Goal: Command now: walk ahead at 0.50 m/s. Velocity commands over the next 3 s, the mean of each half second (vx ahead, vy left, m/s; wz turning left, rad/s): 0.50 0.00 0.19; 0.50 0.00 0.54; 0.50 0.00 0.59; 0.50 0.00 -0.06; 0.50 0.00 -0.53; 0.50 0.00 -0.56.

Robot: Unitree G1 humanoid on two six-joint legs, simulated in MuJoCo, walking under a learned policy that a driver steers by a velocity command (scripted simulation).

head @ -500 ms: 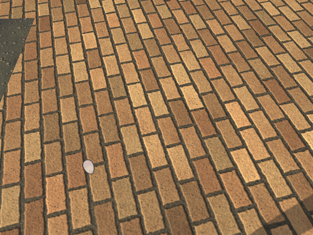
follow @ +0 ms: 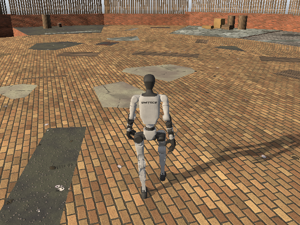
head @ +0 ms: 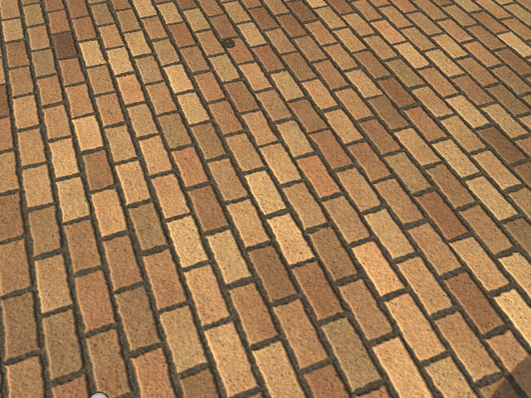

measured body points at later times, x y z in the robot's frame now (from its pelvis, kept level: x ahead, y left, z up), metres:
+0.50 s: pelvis +0.27 -0.05 +0.00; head +0.29 -0.06 +0.45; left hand +0.21 +0.19 -0.14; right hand +0.39 -0.28 -0.15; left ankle +0.37 +0.12 -0.67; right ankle +0.23 -0.11 -0.74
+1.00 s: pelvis +0.52 +0.04 +0.00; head +0.55 +0.06 +0.45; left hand +0.57 +0.33 -0.12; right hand +0.65 -0.21 -0.13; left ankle +0.48 +0.06 -0.74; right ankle +0.68 -0.10 -0.67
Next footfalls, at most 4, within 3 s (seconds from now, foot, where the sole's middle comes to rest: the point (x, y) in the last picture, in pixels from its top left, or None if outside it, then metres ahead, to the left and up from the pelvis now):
0.16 right None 0.27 -0.11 -0.78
0.74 left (232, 385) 0.52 0.07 -0.78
1.26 right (231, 258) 0.89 0.07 -0.78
1.76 left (116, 256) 0.91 0.41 -0.78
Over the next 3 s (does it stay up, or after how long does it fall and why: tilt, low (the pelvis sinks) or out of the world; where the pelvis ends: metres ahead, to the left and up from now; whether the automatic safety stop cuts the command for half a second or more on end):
stays up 1.44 0.55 0.00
